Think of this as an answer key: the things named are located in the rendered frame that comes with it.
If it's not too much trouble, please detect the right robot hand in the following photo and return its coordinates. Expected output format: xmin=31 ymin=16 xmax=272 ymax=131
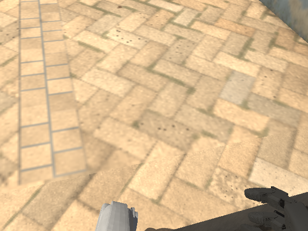
xmin=240 ymin=186 xmax=308 ymax=231

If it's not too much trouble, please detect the left robot thigh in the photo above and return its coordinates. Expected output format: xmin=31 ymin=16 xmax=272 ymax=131
xmin=97 ymin=201 xmax=139 ymax=231

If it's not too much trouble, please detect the robot left shin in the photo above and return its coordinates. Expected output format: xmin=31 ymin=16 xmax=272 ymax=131
xmin=94 ymin=203 xmax=111 ymax=231

